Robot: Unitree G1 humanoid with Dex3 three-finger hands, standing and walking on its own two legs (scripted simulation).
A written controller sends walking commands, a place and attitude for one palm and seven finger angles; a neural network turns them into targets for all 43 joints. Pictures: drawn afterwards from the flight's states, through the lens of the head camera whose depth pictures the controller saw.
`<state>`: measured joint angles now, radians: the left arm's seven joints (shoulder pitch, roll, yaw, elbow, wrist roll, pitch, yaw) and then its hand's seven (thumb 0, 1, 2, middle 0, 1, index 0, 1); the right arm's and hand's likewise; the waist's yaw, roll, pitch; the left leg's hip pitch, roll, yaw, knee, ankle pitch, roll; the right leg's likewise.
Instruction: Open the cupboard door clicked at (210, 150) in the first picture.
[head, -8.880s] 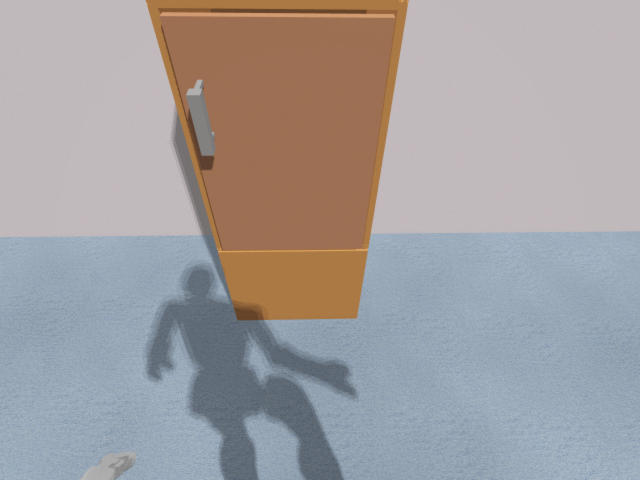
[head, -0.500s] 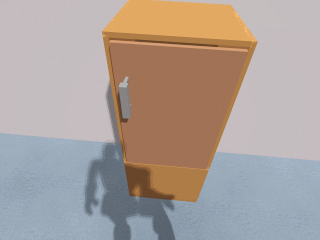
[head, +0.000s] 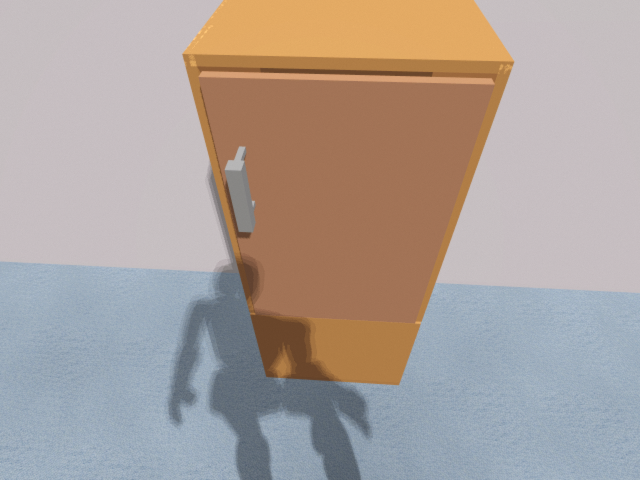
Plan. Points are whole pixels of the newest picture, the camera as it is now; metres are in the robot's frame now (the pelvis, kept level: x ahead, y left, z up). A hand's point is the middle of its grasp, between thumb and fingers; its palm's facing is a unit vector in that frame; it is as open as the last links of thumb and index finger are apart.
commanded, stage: look again from close up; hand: left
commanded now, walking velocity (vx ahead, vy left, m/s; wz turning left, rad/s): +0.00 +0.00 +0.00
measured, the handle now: (244, 189) +0.52 +0.15 +0.08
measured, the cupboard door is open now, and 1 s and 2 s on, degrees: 0 0 0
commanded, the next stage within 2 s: shuffle to correct the standing spot in 0.36 s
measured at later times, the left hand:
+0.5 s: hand (168, 476) +0.16 +0.22 -0.13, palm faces +0.00 -0.94 -0.34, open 7.3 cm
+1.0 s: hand out of the picture +0.02 +0.18 -0.18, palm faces +0.03 -0.98 -0.18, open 7.3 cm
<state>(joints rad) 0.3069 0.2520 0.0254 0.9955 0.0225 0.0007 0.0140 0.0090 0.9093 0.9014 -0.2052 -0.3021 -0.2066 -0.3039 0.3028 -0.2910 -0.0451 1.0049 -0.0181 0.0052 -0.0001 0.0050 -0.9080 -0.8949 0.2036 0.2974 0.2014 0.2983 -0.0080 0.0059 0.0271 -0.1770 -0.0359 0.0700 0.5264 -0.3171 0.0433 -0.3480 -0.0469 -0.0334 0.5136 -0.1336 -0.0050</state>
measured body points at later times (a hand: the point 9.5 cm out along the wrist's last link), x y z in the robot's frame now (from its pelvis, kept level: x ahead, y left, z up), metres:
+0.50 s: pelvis +0.04 -0.01 +0.01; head +0.03 -0.02 +0.46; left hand +0.16 +0.27 -0.11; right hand +0.13 -0.30 -0.12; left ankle -0.02 +0.09 -0.73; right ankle +0.09 -0.12 -0.73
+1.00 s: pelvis -0.02 -0.01 +0.00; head -0.01 +0.02 +0.45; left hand +0.02 +0.23 -0.17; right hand +0.00 -0.24 -0.15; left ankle -0.02 +0.09 -0.73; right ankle +0.07 -0.12 -0.72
